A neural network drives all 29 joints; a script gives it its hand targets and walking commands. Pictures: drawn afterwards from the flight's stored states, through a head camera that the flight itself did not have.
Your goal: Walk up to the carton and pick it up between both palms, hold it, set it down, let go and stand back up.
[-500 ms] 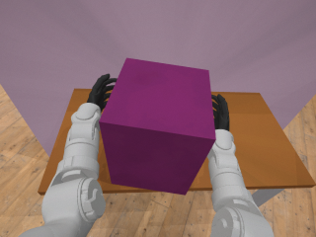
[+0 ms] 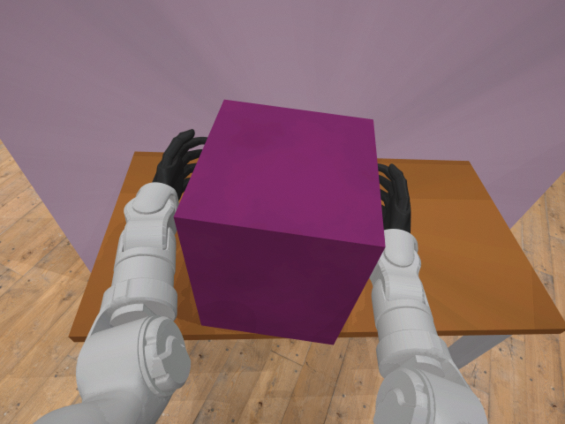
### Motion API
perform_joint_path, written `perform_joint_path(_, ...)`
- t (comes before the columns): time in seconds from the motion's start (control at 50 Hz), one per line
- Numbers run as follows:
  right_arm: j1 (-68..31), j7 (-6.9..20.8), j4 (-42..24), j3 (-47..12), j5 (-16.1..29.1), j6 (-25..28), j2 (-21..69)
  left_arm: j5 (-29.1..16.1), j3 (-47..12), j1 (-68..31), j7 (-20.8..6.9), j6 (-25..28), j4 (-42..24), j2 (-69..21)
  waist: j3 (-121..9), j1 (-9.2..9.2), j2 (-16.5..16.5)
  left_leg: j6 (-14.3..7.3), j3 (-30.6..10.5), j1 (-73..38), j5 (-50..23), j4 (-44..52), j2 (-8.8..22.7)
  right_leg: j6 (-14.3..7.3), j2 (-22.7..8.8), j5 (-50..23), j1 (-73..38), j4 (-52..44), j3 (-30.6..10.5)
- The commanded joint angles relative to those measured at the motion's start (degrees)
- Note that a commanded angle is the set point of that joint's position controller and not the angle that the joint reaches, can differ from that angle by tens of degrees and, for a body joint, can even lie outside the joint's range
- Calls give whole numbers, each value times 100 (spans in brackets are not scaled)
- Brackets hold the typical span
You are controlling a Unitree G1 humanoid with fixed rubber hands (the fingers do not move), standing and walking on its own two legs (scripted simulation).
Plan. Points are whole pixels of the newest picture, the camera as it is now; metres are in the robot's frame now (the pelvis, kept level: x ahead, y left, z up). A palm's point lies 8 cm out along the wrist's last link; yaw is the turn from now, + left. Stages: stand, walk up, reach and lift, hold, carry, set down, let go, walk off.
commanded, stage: set down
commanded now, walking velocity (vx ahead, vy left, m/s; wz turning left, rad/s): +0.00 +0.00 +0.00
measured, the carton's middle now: (281, 229) +0.41 +0.00 +0.04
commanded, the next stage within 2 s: none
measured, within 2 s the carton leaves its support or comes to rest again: neither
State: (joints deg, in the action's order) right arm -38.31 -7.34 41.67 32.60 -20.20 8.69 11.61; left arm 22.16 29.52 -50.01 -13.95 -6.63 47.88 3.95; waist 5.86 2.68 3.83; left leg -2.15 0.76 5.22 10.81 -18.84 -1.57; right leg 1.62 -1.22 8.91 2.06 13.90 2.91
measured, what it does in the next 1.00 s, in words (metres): stands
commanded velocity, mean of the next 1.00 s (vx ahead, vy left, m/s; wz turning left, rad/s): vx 0.00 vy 0.00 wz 0.00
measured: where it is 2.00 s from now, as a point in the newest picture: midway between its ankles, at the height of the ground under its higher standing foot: outside the picture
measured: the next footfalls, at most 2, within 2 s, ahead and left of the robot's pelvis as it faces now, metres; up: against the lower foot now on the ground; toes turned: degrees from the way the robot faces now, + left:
none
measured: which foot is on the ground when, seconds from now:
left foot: down 0.00-1.00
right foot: down 0.00-1.00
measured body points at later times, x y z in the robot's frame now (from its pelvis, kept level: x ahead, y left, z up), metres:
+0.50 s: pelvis +0.00 +0.00 -0.01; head +0.04 +0.03 +0.44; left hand +0.47 +0.15 +0.08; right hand +0.40 -0.19 +0.07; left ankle +0.00 +0.09 -0.75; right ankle -0.01 -0.13 -0.75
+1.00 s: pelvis -0.03 -0.01 -0.01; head +0.01 +0.02 +0.43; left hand +0.46 +0.17 +0.13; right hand +0.41 -0.20 +0.13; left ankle +0.00 +0.09 -0.75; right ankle -0.01 -0.13 -0.75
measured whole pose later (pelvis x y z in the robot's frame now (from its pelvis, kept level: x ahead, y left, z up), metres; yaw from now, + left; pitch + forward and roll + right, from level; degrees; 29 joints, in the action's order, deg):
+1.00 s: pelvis -0.03 -0.01 -0.01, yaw -1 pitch +10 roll -1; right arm -57.1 -12.1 63.4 0.3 16.6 -2.4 -7.6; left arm -19.6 -9.4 -66.7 -4.9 4.5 83.7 23.5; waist -7.1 6.8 2.3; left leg -1.1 1.0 27.6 11.3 -28.8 0.5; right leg -0.3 0.4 9.9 25.2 24.9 2.8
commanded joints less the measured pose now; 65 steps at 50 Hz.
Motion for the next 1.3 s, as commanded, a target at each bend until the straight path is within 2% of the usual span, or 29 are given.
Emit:
perform_joint_path(0.0,-1988,535,134,-1258,-290,-70,1478,109,-962,-2049,-200,262,134,-2169,-1419,356,-683,604,404,-817,-1312,217,234,170,316,-396,-32,-48,507)
perform_joint_path(0.06,-1759,438,265,-1043,-255,-65,884,84,-850,-1954,-50,325,142,-1543,-1331,385,-659,596,412,-889,-1301,187,242,198,316,-372,-31,-9,498)
perform_joint_path(0.1,-1396,194,463,-894,-16,-20,-242,-121,-920,-1746,265,412,37,-338,-1212,444,-675,580,392,-846,-1240,151,253,231,313,-346,71,53,504)
perform_joint_path(0.14,-1377,-102,621,-1221,595,-57,-867,-720,-1556,-1756,685,488,-48,579,-1316,532,-805,562,308,-528,-1122,54,300,163,356,-487,386,106,439)
perform_joint_path(0.18,-1828,-341,659,-1647,1309,-149,-960,-1491,-2105,-2067,989,586,315,891,-1761,590,-846,523,272,41,-933,-84,317,24,369,-833,587,187,249)
perform_joint_path(0.24,-2545,-581,473,-1856,1632,-91,-1083,-2395,-2471,-2599,1259,835,948,1174,-3005,482,-801,467,270,635,-972,-476,259,-50,295,-1236,645,535,126)
perform_joint_path(0.28,-2821,-634,312,-1893,1765,66,-1268,-2704,-2542,-2838,1368,1139,1156,1358,-4243,389,-847,541,202,505,-1674,-871,275,-85,296,-1787,696,845,109)
perform_joint_path(0.34,-2805,-652,468,-2131,2107,277,-1610,-2851,-2518,-2954,1384,1529,1328,1765,-5524,282,-1002,725,73,-103,-3247,-1412,320,-61,400,-2551,876,1124,132)
perform_joint_path(0.4,-2632,-673,1177,-2389,2524,323,-1930,-2806,-2487,-2880,1288,1522,1609,2084,-5090,319,-1052,788,17,-364,-3870,-1534,329,-54,470,-2786,883,1145,108)
perform_joint_path(0.46,-2478,-712,1817,-2651,3031,220,-2223,-2859,-2596,-2749,1164,1341,1847,2243,-4063,380,-1088,770,-21,-296,-3714,-1404,313,-49,458,-2625,961,1013,61)
perform_joint_path(0.5,-2463,-712,1988,-2830,3352,140,-2375,-2970,-2720,-2719,1094,1274,1957,2330,-3656,391,-1129,752,-22,-246,-3492,-1327,287,-64,442,-2428,1079,923,53)
perform_joint_path(0.56,-2688,-658,1759,-3084,3737,0,-2582,-3232,-2948,-2907,1024,1280,1958,2471,-3524,371,-1197,736,-4,-260,-3126,-1265,242,-121,424,-2112,1215,842,67)
perform_joint_path(0.62,-3144,-595,1115,-3279,4026,-260,-2752,-3654,-3284,-3277,991,1288,1721,2590,-3705,364,-1224,686,15,-254,-2690,-1163,205,-153,398,-1780,1346,793,69)
perform_joint_path(0.68,-3575,-547,548,-3335,4152,-595,-2833,-4068,-3611,-3632,980,1192,1428,2644,-4001,411,-1178,584,2,-277,-2256,-1036,200,-186,370,-1482,1505,748,62)
perform_joint_path(0.72,-3691,-519,557,-3327,4117,-810,-2854,-4221,-3725,-3717,950,1087,1522,2708,-4018,475,-1050,474,-27,-197,-1879,-946,197,-212,327,-1267,1578,718,39)
perform_joint_path(0.74,-3690,-476,869,-3480,4004,-892,-2664,-4274,-3726,-3625,864,1058,2245,2559,-3400,297,-752,410,-5,250,-1178,-894,152,-237,216,-590,1730,640,11)
perform_joint_path(0.78,-3905,-403,1012,-3329,3846,-942,-2646,-4397,-3894,-3857,847,1188,2616,2592,-3287,315,-598,283,-24,729,-211,-681,183,-273,138,68,1951,696,22)
perform_joint_path(0.8,-3947,-393,1154,-3291,3772,-956,-2616,-4406,-3955,-3914,864,1250,2795,2596,-3278,324,-564,244,-58,833,-72,-660,194,-289,123,127,2001,752,17)
perform_joint_path(0.86,-3891,-403,1450,-3222,3719,-947,-2642,-4285,-3929,-4008,897,1367,2986,2685,-3704,373,-759,281,-66,778,-348,-774,207,-326,111,-113,1853,843,-10)
perform_joint_path(0.88,-3916,-423,1478,-3215,3710,-951,-2652,-4252,-3872,-4042,896,1370,3021,2734,-3832,376,-712,280,-52,776,-450,-799,194,-310,117,-219,1753,854,-22)
perform_joint_path(0.92,-3943,-503,1605,-3044,3628,-962,-2765,-4159,-3804,-4209,925,1315,2926,2815,-3999,481,-800,369,-44,660,-696,-820,205,-292,167,-516,1666,857,11)
perform_joint_path(0.98,-4040,-666,1351,-2873,3528,-965,-2787,-4082,-3698,-4327,942,1167,2602,2868,-4311,551,-912,478,27,483,-1045,-867,173,-244,213,-1027,1407,841,47)
perform_joint_path(1.06,-4303,-844,812,-2788,3482,-1118,-2751,-4042,-3528,-4579,984,881,2201,3006,-4514,502,-1026,542,104,497,-1260,-876,123,-178,240,-1519,1092,858,65)
perform_joint_path(1.1,-4397,-868,672,-2778,3511,-1238,-2725,-4074,-3533,-4682,1002,730,2029,2984,-4542,496,-1162,571,114,480,-1277,-858,122,-187,236,-1583,1065,863,88)
perform_joint_path(1.18,-4363,-876,515,-2843,3704,-1440,-2843,-4011,-3480,-4711,1042,340,1518,2918,-4751,458,-1556,730,71,-183,-2108,-1014,158,-244,324,-1967,1175,797,148)
perform_joint_path(1.24,-4312,-859,593,-3061,3933,-1646,-2927,-3962,-3410,-4532,1000,17,1524,2958,-4563,480,-1439,728,18,-456,-2534,-1041,151,-233,386,-2254,983,718,143)
perform_joint_path(1.28,-4297,-871,444,-3121,4078,-1777,-3054,-3921,-3284,-4474,981,-217,1155,3034,-4496,509,-1353,714,13,-584,-2777,-1002,129,-179,417,-2639,724,690,105)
